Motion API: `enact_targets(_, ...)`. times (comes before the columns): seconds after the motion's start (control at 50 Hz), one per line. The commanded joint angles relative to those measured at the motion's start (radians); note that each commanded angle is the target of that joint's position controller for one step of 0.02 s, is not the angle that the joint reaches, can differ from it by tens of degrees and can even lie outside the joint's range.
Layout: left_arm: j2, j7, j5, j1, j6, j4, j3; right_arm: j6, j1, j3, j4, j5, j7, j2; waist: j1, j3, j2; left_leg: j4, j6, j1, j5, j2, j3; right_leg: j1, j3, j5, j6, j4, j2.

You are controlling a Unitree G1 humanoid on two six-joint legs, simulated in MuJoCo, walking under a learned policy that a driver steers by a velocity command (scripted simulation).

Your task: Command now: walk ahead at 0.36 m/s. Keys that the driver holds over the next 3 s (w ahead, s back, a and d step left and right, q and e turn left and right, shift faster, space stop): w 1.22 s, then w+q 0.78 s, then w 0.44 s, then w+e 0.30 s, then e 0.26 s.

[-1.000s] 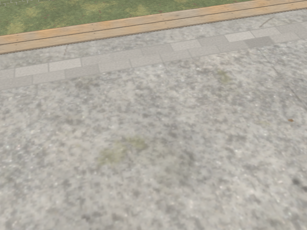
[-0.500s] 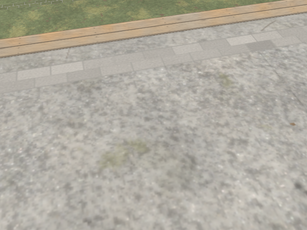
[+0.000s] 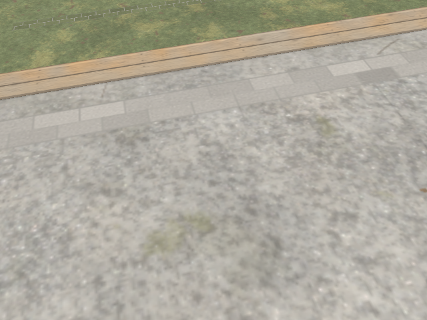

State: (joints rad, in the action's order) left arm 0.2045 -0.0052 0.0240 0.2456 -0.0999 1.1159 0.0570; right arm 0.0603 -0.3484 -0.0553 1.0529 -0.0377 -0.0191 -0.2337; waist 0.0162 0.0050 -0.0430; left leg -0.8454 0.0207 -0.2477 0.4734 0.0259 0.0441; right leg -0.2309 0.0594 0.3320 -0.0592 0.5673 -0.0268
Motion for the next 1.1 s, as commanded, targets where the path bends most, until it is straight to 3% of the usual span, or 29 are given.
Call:
enact_targets(0.02,0.113,-0.008,-0.016,0.186,-0.027,0.011,0.005,0.055,0.162,-0.011,-0.140,-0.021,0.013,-0.078,0.061,0.076,0.158,-0.408,0.054,-0.630,-0.051,0.027,0.053,0.374,-0.614,0.096,-0.216,-0.387,0.375)
enact_targets(0.06,0.095,-0.013,-0.015,0.125,-0.026,-0.019,-0.012,0.063,0.177,-0.024,-0.136,-0.002,0.015,-0.090,0.030,0.091,0.102,-0.320,0.066,-0.608,-0.215,0.087,0.026,0.318,-0.427,-0.058,-0.151,-0.411,0.309)
enact_targets(0.08,0.069,-0.012,-0.020,0.133,-0.018,-0.021,-0.023,0.059,0.186,-0.030,-0.139,0.003,0.020,-0.093,0.023,0.081,0.107,-0.275,0.057,-0.565,-0.255,0.098,0.010,0.294,-0.352,-0.156,-0.129,-0.418,0.275)
enact_targets(0.12,0.075,-0.001,-0.020,0.179,-0.007,-0.015,-0.028,0.047,0.209,-0.027,-0.149,0.008,0.028,-0.060,0.025,0.072,0.118,-0.192,0.027,-0.542,-0.307,0.093,-0.030,0.281,-0.263,-0.301,-0.125,-0.428,0.245)
enact_targets(0.2,0.133,0.020,-0.026,0.194,0.002,-0.031,-0.023,0.038,0.396,0.001,-0.223,0.012,0.034,-0.012,0.054,0.118,0.111,0.114,-0.006,-0.455,-0.450,0.056,-0.082,0.167,-0.164,-0.361,-0.120,-0.462,0.212)
enact_targets(0.3,0.149,0.023,-0.003,0.254,0.005,-0.013,-0.010,0.039,0.501,0.007,-0.278,0.002,0.058,-0.053,0.053,0.153,0.136,0.270,0.033,-0.397,-0.487,0.033,-0.083,0.237,-0.136,-0.399,-0.114,-0.461,0.267)
enact_targets(0.36,0.184,0.024,-0.009,0.223,0.019,-0.025,0.006,0.046,0.416,-0.015,-0.275,0.005,0.067,-0.109,-0.025,0.061,0.159,0.297,0.079,-0.239,-0.421,-0.015,-0.106,0.328,-0.103,-0.754,-0.084,-0.313,0.289)
enact_targets(0.38,0.188,0.025,-0.015,0.203,0.028,-0.032,0.009,0.045,0.289,-0.035,-0.241,0.005,0.064,-0.141,-0.096,-0.022,0.167,0.289,0.101,-0.075,-0.403,-0.050,-0.129,0.314,-0.075,-0.918,-0.066,-0.162,0.265)
enact_targets(0.4,0.180,0.024,-0.023,0.181,0.034,-0.047,0.005,0.039,0.107,-0.058,-0.185,0.004,0.056,-0.181,-0.178,-0.126,0.159,0.278,0.127,0.176,-0.406,-0.041,-0.111,0.203,-0.048,-0.915,-0.035,0.054,0.220)
enact_targets(0.42,0.118,0.021,-0.035,0.218,0.033,-0.075,-0.013,0.033,-0.054,-0.076,-0.150,0.023,0.044,-0.256,-0.190,-0.267,-0.008,0.294,0.203,0.512,-0.291,0.177,0.191,-0.096,-0.012,-0.552,-0.001,0.412,0.126)
enact_targets(0.44,-0.012,0.010,-0.022,0.322,0.007,-0.067,-0.047,0.034,-0.084,-0.067,-0.136,0.034,0.056,-0.271,-0.120,-0.420,-0.255,0.505,0.336,0.694,-0.064,0.373,0.693,-0.356,-0.122,0.211,0.031,0.713,-0.045)
enact_targets(0.46,0.092,0.003,0.007,0.229,-0.020,-0.080,-0.019,0.041,-0.024,-0.043,-0.139,0.026,0.057,-0.185,-0.131,-0.304,-0.166,0.580,0.287,0.604,-0.012,0.335,0.699,-0.463,-0.211,0.205,0.009,0.829,0.008)
enact_targets(0.48,0.142,0.003,0.024,0.131,-0.035,-0.116,-0.006,0.048,0.074,-0.030,-0.155,0.021,0.056,-0.146,-0.105,-0.151,-0.102,0.591,0.244,0.439,-0.103,0.310,0.529,-0.507,-0.171,0.114,-0.008,0.830,0.060)
enact_targets(0.5,0.144,0.013,0.017,0.084,-0.039,-0.129,-0.003,0.056,0.159,-0.021,-0.171,0.029,0.059,-0.124,-0.066,-0.097,0.008,0.612,0.224,0.276,-0.240,0.279,0.401,-0.450,-0.153,0.008,-0.013,0.778,0.115)
enact_targets(0.52,0.135,0.021,0.004,0.072,-0.030,-0.130,0.007,0.063,0.198,-0.014,-0.173,0.040,0.065,-0.096,-0.032,-0.057,0.027,0.634,0.210,0.156,-0.343,0.241,0.303,-0.396,-0.145,-0.045,-0.014,0.727,0.149)
enact_targets(0.56,0.094,0.022,-0.001,0.113,-0.003,-0.131,0.008,0.067,0.195,-0.003,-0.153,0.049,0.069,-0.065,0.013,-0.048,-0.013,0.683,0.209,0.060,-0.373,0.199,0.212,-0.318,-0.150,-0.082,-0.016,0.659,0.181)
enact_targets(0.62,0.097,0.028,-0.008,0.041,0.018,-0.166,0.015,0.067,0.137,-0.008,-0.125,0.045,0.051,-0.106,0.017,0.012,-0.009,0.735,0.223,0.016,-0.407,0.184,0.140,-0.393,-0.129,-0.148,0.009,0.540,0.197)
enact_targets(0.68,0.106,0.025,-0.022,-0.091,0.015,-0.217,0.020,0.057,0.064,-0.011,-0.106,0.043,0.027,-0.131,-0.016,0.042,0.010,0.748,0.213,0.067,-0.457,0.180,0.108,-0.502,-0.119,-0.308,0.039,0.358,0.195)
enact_targets(0.76,0.084,0.009,-0.016,-0.234,0.004,-0.262,0.008,0.050,-0.011,-0.009,-0.088,0.031,0.013,-0.142,-0.062,0.054,0.001,0.748,0.172,0.105,-0.491,0.144,0.031,-0.454,-0.072,-0.476,0.044,0.114,0.147)
enact_targets(0.86,0.083,-0.020,-0.005,-0.377,-0.006,-0.323,-0.006,0.028,-0.108,-0.014,-0.046,0.026,0.011,-0.148,-0.105,0.090,0.002,0.684,0.174,0.294,-0.540,0.199,0.031,-0.503,-0.056,-0.409,0.029,-0.022,0.114)
enact_targets(0.92,0.110,-0.039,-0.001,-0.366,-0.016,-0.342,-0.001,0.011,-0.099,-0.025,-0.043,0.025,0.005,-0.168,-0.069,0.065,-0.028,0.595,0.156,0.373,-0.718,0.235,0.034,-0.435,-0.040,-0.293,-0.008,-0.071,0.084)
enact_targets(0.96,0.171,-0.036,-0.003,-0.179,-0.020,-0.294,0.030,0.002,-0.051,-0.027,-0.059,0.025,0.004,-0.180,0.039,-0.055,-0.060,0.393,0.125,0.351,-1.049,0.196,-0.006,-0.147,0.011,-0.274,-0.051,-0.097,0.017)
enact_targets(0.98,0.229,-0.028,-0.009,0.017,-0.019,-0.239,0.055,0.003,-0.034,-0.016,-0.077,0.033,0.005,-0.157,0.119,-0.180,-0.048,0.170,0.094,0.206,-0.996,0.147,-0.039,0.153,-0.044,-0.318,-0.099,-0.058,0.066)
enact_targets(1.0,0.332,-0.018,-0.032,0.185,-0.013,-0.210,0.081,0.020,-0.120,0.012,-0.101,0.044,0.014,-0.068,0.112,-0.360,0.141,-0.227,0.027,-0.179,-0.580,0.017,-0.087,0.586,-0.437,-0.278,-0.238,-0.048,0.338)
enact_targets(1.02,0.286,-0.017,-0.021,0.207,-0.004,-0.197,0.065,0.047,-0.154,0.026,-0.082,0.027,0.024,-0.032,0.098,-0.464,0.286,-0.461,0.006,-0.400,0.077,-0.096,0.021,0.716,-0.802,-0.169,-0.328,-0.218,0.455)
enact_targets(1.04,0.218,-0.016,-0.011,0.133,-0.002,-0.208,0.043,0.068,-0.060,-0.002,-0.103,0.001,0.028,-0.135,0.103,-0.321,0.221,-0.543,0.028,-0.507,0.059,-0.026,0.084,0.610,-0.693,-0.101,-0.268,-0.249,0.406)
enact_targets(1.06,0.177,-0.013,-0.012,0.040,-0.001,-0.232,0.031,0.076,0.030,-0.007,-0.131,-0.013,0.027,-0.157,0.080,-0.194,0.166,-0.522,0.040,-0.524,-0.031,0.030,0.050,0.445,-0.530,-0.139,-0.226,-0.273,0.367)
enact_targets(1.08,0.147,-0.017,-0.020,-0.031,-0.004,-0.241,0.019,0.073,0.072,-0.010,-0.139,-0.004,0.020,-0.146,0.042,-0.105,0.086,-0.449,0.038,-0.484,-0.110,0.074,0.025,0.274,-0.421,-0.218,-0.202,-0.316,0.325)
enact_targets(1.1,0.116,-0.021,-0.028,-0.066,-0.010,-0.244,0.010,0.061,0.070,-0.020,-0.137,0.011,0.013,-0.139,0.005,-0.064,0.087,-0.380,0.035,-0.421,-0.158,0.106,0.029,0.165,-0.347,-0.263,-0.180,-0.350,0.285)
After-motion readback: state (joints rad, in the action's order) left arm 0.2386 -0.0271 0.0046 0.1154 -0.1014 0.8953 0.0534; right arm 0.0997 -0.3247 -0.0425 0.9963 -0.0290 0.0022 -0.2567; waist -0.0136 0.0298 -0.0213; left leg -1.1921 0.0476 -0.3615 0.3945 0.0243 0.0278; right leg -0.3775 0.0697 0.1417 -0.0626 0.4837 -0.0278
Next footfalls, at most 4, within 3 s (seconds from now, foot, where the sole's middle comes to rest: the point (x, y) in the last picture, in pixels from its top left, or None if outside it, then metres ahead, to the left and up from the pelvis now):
0.40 left None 0.39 0.14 -0.77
0.98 right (259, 262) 0.71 -0.08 -0.77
1.54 left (190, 192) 1.01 0.17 -0.77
2.02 right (221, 134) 1.33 0.05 -0.77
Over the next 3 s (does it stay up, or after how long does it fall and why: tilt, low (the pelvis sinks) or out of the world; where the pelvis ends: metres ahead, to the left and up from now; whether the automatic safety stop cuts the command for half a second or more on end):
stays up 1.58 0.34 -0.01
